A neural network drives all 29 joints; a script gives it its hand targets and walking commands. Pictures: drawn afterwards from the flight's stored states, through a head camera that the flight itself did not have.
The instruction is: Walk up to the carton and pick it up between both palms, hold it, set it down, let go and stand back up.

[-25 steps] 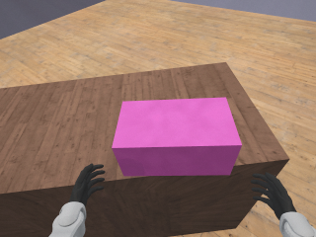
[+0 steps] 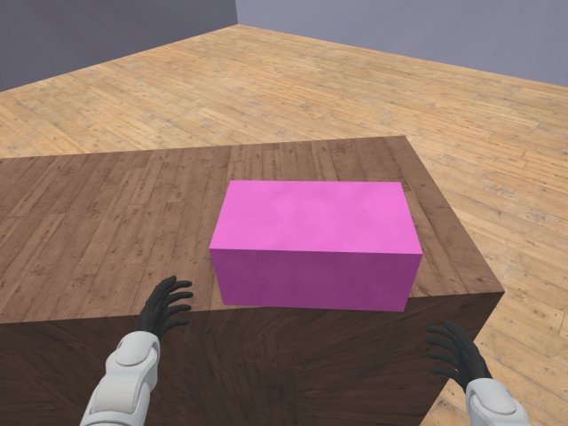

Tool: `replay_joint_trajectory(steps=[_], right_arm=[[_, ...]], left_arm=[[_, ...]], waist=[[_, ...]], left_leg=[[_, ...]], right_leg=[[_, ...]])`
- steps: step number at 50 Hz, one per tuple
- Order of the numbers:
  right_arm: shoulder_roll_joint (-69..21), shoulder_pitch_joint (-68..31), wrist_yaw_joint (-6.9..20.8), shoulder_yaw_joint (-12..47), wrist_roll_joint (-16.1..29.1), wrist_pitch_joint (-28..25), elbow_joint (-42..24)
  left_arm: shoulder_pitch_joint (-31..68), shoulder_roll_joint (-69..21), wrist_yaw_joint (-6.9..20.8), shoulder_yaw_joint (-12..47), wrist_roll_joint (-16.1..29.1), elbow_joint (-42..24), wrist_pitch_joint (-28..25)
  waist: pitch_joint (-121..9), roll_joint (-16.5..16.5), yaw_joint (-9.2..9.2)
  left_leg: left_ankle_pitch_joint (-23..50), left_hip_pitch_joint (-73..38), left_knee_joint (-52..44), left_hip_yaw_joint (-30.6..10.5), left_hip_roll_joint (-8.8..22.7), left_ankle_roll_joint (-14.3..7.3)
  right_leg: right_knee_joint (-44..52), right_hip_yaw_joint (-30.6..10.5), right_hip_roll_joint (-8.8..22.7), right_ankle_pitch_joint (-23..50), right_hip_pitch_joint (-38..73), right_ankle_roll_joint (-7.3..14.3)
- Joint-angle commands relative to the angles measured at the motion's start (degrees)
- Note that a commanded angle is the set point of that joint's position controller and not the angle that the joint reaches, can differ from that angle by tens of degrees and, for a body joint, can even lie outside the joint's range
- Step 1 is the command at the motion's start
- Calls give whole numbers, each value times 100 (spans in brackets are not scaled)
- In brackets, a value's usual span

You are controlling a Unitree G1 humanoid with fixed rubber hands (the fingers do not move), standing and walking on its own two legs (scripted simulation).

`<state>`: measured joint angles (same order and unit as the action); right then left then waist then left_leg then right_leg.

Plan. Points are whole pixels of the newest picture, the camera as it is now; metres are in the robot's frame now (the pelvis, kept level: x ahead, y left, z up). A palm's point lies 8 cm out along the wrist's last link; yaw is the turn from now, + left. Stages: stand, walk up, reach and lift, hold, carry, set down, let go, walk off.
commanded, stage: stand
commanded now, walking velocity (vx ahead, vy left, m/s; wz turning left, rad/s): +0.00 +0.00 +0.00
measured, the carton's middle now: (312, 243) +0.41 -0.01 +0.04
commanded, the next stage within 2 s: none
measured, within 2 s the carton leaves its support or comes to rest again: neither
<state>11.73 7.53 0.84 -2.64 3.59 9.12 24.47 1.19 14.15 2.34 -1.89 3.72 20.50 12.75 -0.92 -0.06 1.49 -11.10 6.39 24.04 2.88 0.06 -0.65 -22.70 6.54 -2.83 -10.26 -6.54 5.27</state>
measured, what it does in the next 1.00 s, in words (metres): stands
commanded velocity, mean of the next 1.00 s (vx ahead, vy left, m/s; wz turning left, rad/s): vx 0.00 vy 0.00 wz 0.00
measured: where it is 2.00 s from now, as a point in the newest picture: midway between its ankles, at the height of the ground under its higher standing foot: outside the picture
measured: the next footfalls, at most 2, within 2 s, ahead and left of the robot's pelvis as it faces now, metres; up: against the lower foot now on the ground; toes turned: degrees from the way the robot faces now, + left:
none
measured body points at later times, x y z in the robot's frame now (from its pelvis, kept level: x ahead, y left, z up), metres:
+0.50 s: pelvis +0.02 +0.02 +0.00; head +0.00 +0.01 +0.45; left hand +0.25 +0.23 +0.02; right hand +0.10 -0.23 -0.13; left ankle +0.03 +0.11 -0.74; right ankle +0.04 -0.06 -0.74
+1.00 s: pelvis +0.01 +0.02 -0.01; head +0.00 +0.00 +0.44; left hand +0.25 +0.23 +0.02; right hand +0.13 -0.22 -0.13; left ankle +0.03 +0.11 -0.74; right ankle +0.04 -0.06 -0.74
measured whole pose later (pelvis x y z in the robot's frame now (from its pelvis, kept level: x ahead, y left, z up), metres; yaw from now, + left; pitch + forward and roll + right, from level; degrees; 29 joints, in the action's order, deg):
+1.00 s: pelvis +0.01 +0.02 -0.01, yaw -2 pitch -1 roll +1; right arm 12.0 13.1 3.1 -1.9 -2.7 0.8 42.3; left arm -9.7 13.6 -0.6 -0.2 -1.1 15.3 -7.0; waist -1.3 1.7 0.3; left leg -14.0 14.3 28.8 4.9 -0.6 -1.6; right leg -29.3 4.3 -1.9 -13.0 -15.8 3.7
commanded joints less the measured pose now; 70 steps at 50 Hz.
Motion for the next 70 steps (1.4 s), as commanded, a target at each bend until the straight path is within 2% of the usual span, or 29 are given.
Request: replay_joint_trajectory(steps=[1, 3, 5, 6, 7, 11, 16, 20, 24, 28, 31, 36, 38, 40, 42, 43, 44, 46, 47, 51, 58, 59, 60, 61, 63, 65, 66, 68, 70], right_arm=[[824, 481, -154, -122, -1023, -540, 311], [934, 832, -119, -167, -983, -952, 483], [889, 242, -63, -83, -941, -1212, 548], [819, 399, -25, -30, -865, -1243, 622], [815, 489, 49, -39, -752, -1239, 781], [801, 427, 260, -122, -837, -1221, 902], [904, 712, 244, -105, -790, -1199, 1156], [876, 965, 261, -91, -770, -1189, 1299], [881, 878, 268, -143, -761, -1132, 1410], [739, 951, 175, -74, -733, -1080, 1405], [808, 748, 198, -80, -701, -1088, 1322], [759, 469, 224, -71, -704, -1042, 1311], [636, 477, 233, -50, -645, -1021, 1267], [641, 484, 232, -44, -647, -1003, 1314], [748, 442, 184, -94, -679, -979, 1335], [801, 356, 227, -122, -718, -981, 1322], [696, 506, 215, -99, -658, -961, 1336], [522, 384, 234, -42, -610, -943, 1337], [437, 326, 213, 13, -570, -959, 1292], [640, 348, 191, -119, -648, -930, 1344], [459, 404, 214, -128, -571, -898, 1359], [603, 434, 212, -168, -589, -896, 1409], [684, 520, 177, -187, -643, -898, 1401], [679, 538, 202, -190, -647, -905, 1390], [551, 467, 193, -136, -609, -875, 1428], [509, 410, 194, -146, -625, -889, 1347], [622, 415, 188, -184, -616, -877, 1380], [470, 456, 235, -159, -594, -896, 1377], [626, 428, 235, -189, -617, -922, 1315]], left_arm=[[-1204, 722, -100, -149, -825, 782, -586], [-668, 890, -174, -156, -785, 624, -1291], [-675, 578, -150, -56, -757, 589, -1603], [-813, 549, -136, -49, -762, 638, -1679], [-783, 710, -78, -143, -749, 606, -1685], [-1009, 680, -58, -69, -760, 494, -1600], [-1193, 434, -92, 99, -681, 258, -1698], [-1386, 436, -152, 87, -641, 213, -1691], [-1522, 398, -135, 148, -617, 168, -1656], [-1586, 450, -217, 134, -619, 112, -1606], [-1598, 374, -199, 170, -594, 69, -1574], [-1673, 412, -213, 127, -609, 105, -1538], [-1488, 368, -216, 192, -606, -33, -1508], [-1609, 370, -219, 178, -614, 19, -1519], [-1364, 443, -237, 131, -601, -105, -1519], [-1551, 385, -212, 164, -620, -58, -1509], [-1427, 334, -238, 171, -606, -11, -1488], [-1444, 385, -249, 138, -590, 5, -1475], [-1384, 427, -270, 134, -569, 77, -1495], [-1436, 415, -285, 115, -611, -7, -1434], [-1256, 537, -285, 18, -575, 40, -1400], [-1179, 539, -289, 13, -565, 20, -1411], [-1307, 492, -317, 1, -582, 79, -1407], [-1161, 262, -272, 91, -577, 111, -1414], [-1412, 474, -272, 36, -572, 136, -1400], [-1241, 319, -278, 53, -544, 185, -1376], [-1249, 239, -276, 98, -587, 68, -1405], [-1043, 333, -250, 37, -563, 132, -1397], [-1086, 439, -242, 40, -575, 81, -1374]], waist=[[1053, -172, -135], [1384, -307, -383], [443, -122, -190], [49, -99, -171], [50, 25, -105], [59, -782, -102], [-5, -237, -134], [115, -837, -247], [339, -303, -239], [455, -653, -269], [105, -237, -222], [232, -569, -63], [281, -229, -270], [-153, -391, -161], [324, -373, -272], [177, -513, -133], [238, -656, -316], [455, -437, -218], [266, -772, -191], [325, -379, -130], [393, -705, -192], [240, -474, -215], [181, -797, -219], [402, -569, -321], [483, -500, -118], [493, -818, -164], [239, -342, -169], [528, -680, -285], [559, -478, -237]], left_leg=[[-1683, 618, 112, -217, 237, -56], [-1822, 982, -285, -601, 486, -122], [-780, 806, -216, -680, 650, -148], [-1259, 1023, -351, -809, 657, -182], [-2126, 1601, -549, -846, 573, -205], [-1114, 1275, -58, -526, 390, 5], [-1204, 1321, -472, -936, 671, -4], [-586, 1018, -254, -820, 592, 43], [-573, 1142, -279, -815, 551, 78], [-549, 928, -78, -704, 482, 62], [-334, 744, -122, -707, 530, 44], [-187, 797, -118, -792, 599, -12], [-217, 781, -124, -714, 524, 57], [-51, 719, 26, -644, 492, 63], [-159, 894, 58, -636, 429, 78], [-259, 613, 137, -601, 462, 76], [-369, 691, 95, -587, 387, 99], [-356, 819, 94, -583, 395, 68], [-181, 841, 32, -659, 442, 47], [-363, 953, 60, -548, 310, 111], [-630, 1041, 125, -488, 262, 131], [-638, 986, 264, -303, 185, 133], [-680, 850, 303, -311, 156, 75], [-418, 899, 138, -379, 256, 133], [-635, 969, 202, -386, 249, 104], [-559, 1028, -9, -449, 355, 96], [-612, 956, 151, -341, 240, 134], [-535, 945, -67, -450, 316, 138], [-721, 957, 1, -450, 312, 156]], right_leg=[[1515, -1722, 1103, -3252, -1992, -354], [1392, -1565, 978, -3040, -1976, -405], [723, -1430, 817, -904, -1052, -379], [550, -1371, 750, -764, -603, -365], [704, -1457, 810, -1376, -400, -367], [952, -1758, 1016, -2145, -945, -442], [399, -1404, 850, -1035, -854, -527], [499, -1452, 913, -852, -1127, -449], [410, -1406, 900, -772, -1143, -482], [521, -1485, 905, -908, -1494, -483], [227, -1281, 795, -361, -1200, -491], [58, -1163, 731, -112, -1223, -506], [135, -1306, 850, -192, -1334, -430], [3, -1209, 793, 44, -931, -467], [99, -1402, 845, -311, -1232, -436], [238, -1358, 805, -454, -1408, -466], [342, -1396, 884, -711, -1386, -406], [357, -1436, 858, -735, -1376, -434], [263, -1306, 780, -580, -1196, -463], [370, -1502, 914, -992, -1219, -415], [667, -1636, 975, -1643, -1396, -470], [747, -1796, 1040, -1774, -1256, -514], [744, -1754, 963, -1915, -1398, -454], [667, -1575, 963, -1743, -1384, -398], [676, -1592, 891, -1584, -1433, -448], [547, -1398, 824, -1339, -1282, -414], [578, -1619, 916, -1367, -1201, -370], [589, -1518, 918, -1547, -1461, -374], [639, -1527, 860, -1587, -1551, -418]])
